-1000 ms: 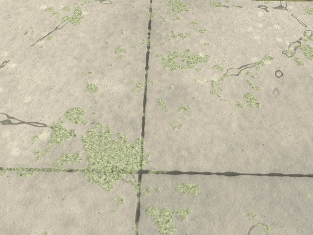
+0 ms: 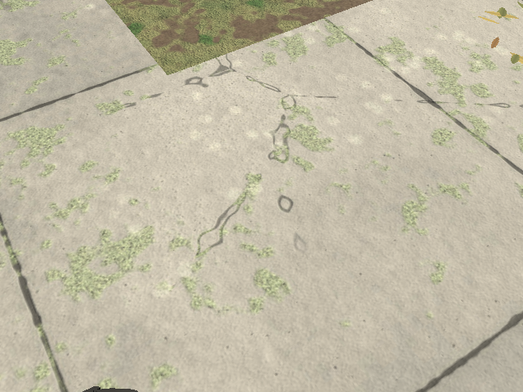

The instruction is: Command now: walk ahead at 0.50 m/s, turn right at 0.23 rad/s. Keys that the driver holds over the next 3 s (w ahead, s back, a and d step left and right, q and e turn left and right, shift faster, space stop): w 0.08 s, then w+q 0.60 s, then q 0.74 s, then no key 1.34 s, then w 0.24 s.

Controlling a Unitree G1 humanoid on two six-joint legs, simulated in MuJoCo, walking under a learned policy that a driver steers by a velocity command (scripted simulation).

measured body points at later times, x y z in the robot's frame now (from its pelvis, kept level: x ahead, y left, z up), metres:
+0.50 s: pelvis +0.26 -0.03 +0.00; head +0.28 -0.03 +0.45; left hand +0.21 +0.23 -0.14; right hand +0.42 -0.25 -0.13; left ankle +0.39 +0.12 -0.69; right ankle +0.15 -0.10 -0.74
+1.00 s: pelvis +0.48 +0.05 +0.00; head +0.52 +0.08 +0.45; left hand +0.52 +0.34 -0.12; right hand +0.64 -0.20 -0.12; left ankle +0.42 +0.08 -0.74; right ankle +0.66 -0.05 -0.68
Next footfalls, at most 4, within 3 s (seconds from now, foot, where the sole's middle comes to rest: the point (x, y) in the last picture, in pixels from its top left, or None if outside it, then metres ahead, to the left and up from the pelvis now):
0.08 right None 0.19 -0.10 -0.78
0.62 left None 0.46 0.09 -0.78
1.14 right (241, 305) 0.70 0.03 -0.78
1.58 left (201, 385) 0.49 0.14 -0.78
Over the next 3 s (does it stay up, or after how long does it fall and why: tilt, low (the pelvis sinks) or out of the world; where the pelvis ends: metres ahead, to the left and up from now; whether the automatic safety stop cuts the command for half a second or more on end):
stays up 0.55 0.06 0.00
